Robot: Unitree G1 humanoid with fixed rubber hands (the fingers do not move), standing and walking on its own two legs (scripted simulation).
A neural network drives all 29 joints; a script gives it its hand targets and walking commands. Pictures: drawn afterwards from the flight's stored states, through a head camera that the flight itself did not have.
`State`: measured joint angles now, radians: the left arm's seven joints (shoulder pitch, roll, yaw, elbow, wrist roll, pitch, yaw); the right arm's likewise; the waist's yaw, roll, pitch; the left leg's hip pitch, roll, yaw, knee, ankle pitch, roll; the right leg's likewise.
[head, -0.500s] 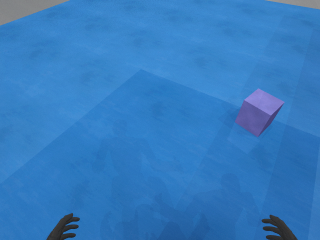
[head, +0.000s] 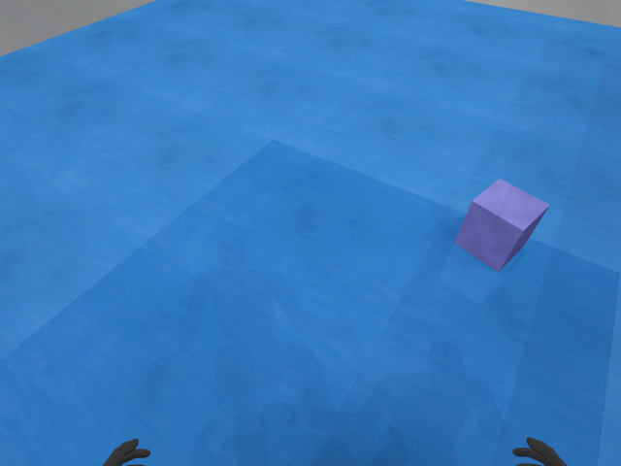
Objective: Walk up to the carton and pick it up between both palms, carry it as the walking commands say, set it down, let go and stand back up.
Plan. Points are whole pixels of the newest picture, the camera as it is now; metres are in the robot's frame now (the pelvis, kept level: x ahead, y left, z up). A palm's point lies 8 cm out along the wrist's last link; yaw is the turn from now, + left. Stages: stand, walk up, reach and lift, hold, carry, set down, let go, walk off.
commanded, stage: stand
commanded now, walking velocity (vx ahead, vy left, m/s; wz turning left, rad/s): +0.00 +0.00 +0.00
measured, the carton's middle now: (498, 225) +1.12 -0.72 -0.65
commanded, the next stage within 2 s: walk up in 1.64 s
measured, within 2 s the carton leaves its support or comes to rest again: neither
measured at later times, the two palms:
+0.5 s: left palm out of the picture +0.08 +0.30 -0.10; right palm out of the picture +0.10 -0.29 -0.10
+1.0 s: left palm out of the picture +0.07 +0.30 -0.10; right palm out of the picture +0.08 -0.30 -0.10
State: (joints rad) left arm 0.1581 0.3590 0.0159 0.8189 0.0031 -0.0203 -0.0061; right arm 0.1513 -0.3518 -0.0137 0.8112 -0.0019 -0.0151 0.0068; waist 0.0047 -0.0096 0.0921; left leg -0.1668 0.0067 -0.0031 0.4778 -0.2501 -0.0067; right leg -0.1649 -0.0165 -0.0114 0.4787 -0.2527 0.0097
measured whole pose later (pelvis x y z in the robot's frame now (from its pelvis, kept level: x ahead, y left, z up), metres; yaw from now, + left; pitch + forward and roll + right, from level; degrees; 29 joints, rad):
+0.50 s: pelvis +0.00 +0.00 +0.01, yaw +0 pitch -3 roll +0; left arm 0.14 0.36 0.01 0.98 0.00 -0.02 0.00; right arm 0.13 -0.35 -0.02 0.97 0.00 -0.02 0.00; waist 0.01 -0.01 0.08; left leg -0.13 0.00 0.00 0.37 -0.19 0.00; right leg -0.12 -0.02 -0.02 0.37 -0.19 0.01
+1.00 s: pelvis +0.00 +0.00 +0.01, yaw +0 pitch -3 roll +0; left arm 0.15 0.36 0.01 1.03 0.00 -0.03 0.01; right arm 0.14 -0.35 -0.03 1.02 0.00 -0.02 -0.01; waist 0.01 -0.01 0.08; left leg -0.11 0.00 0.00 0.33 -0.17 -0.01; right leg -0.11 -0.03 -0.02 0.34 -0.18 0.02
